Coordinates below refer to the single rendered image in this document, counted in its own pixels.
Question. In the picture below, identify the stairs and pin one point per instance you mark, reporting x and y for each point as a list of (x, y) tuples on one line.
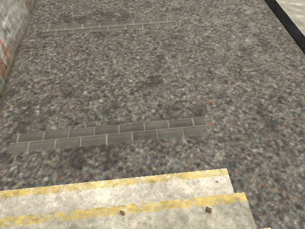
[(189, 200)]

